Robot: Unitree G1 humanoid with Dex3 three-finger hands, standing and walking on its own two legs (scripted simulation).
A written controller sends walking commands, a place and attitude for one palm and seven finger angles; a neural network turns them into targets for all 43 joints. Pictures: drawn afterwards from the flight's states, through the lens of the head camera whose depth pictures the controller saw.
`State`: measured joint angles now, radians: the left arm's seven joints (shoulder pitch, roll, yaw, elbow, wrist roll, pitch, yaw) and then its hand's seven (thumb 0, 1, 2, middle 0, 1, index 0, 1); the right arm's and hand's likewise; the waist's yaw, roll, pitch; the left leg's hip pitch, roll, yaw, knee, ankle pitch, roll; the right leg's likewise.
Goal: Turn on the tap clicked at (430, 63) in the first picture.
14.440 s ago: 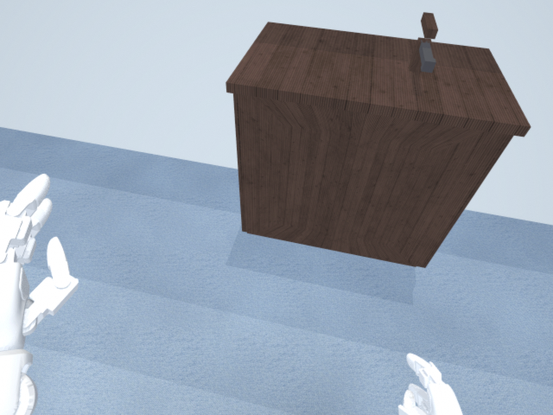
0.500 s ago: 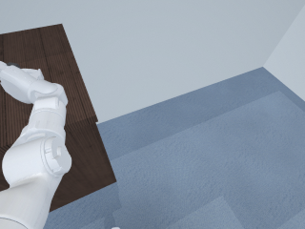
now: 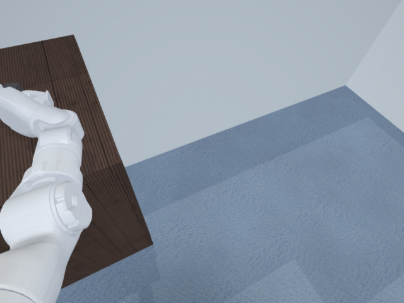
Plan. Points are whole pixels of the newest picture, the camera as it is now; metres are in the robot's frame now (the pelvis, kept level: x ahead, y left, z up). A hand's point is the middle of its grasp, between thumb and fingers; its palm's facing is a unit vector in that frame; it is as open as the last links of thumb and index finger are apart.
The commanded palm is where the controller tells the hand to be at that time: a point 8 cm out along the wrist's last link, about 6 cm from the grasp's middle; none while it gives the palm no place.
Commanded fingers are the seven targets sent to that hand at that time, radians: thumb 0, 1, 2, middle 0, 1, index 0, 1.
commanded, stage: lift the hand up off the lever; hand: left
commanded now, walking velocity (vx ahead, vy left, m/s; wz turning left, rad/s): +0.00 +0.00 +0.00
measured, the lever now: (13, 93) +0.51 +0.32 +0.13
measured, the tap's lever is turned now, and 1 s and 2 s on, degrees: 63 60 60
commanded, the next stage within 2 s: none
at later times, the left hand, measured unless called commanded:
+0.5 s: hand (37, 101) +0.48 +0.27 +0.14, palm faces +0.85 -0.52 -0.11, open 8.1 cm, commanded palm +0.43 +0.28 +0.14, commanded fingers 0.00 0.90 0.90 -0.15 -0.15 -0.15 -0.15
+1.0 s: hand (28, 94) +0.47 +0.27 +0.16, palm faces +0.85 -0.52 -0.11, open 7.8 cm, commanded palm +0.42 +0.27 +0.16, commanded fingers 0.00 0.90 0.90 -0.15 -0.15 -0.15 -0.15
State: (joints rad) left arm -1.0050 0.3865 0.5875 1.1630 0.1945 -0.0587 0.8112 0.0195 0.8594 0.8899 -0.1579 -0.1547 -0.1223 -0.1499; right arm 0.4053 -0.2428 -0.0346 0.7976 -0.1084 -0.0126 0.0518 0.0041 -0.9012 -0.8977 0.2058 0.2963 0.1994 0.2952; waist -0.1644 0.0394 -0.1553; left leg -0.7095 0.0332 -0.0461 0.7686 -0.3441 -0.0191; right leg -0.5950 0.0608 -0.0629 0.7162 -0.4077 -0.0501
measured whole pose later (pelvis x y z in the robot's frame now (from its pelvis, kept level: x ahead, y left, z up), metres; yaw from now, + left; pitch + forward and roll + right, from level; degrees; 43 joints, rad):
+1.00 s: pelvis -0.01 +0.00 +0.01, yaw +1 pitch +11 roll -1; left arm -0.96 0.33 0.55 1.04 0.15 0.04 0.80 0.02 0.89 0.90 -0.16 -0.15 -0.15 -0.15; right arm 0.37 -0.24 -0.04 0.84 -0.09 -0.03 0.02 0.01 -0.90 -0.90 0.21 0.30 0.20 0.30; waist -0.13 0.04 -0.13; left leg -0.58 0.02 -0.06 0.69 -0.30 -0.02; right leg -0.47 0.05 -0.07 0.64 -0.37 -0.05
